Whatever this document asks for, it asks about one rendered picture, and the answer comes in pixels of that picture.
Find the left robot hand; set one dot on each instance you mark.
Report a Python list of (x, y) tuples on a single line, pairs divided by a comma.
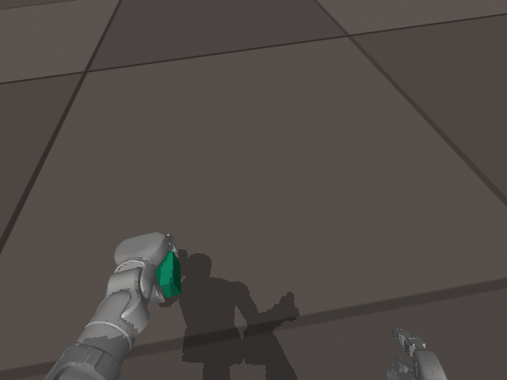
[(152, 247)]

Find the left robot arm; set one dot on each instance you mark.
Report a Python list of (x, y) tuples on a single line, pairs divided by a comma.
[(100, 350)]

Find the small box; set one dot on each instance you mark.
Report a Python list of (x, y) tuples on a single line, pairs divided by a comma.
[(168, 274)]

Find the right robot hand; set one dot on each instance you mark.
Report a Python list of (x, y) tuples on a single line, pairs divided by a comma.
[(425, 366)]

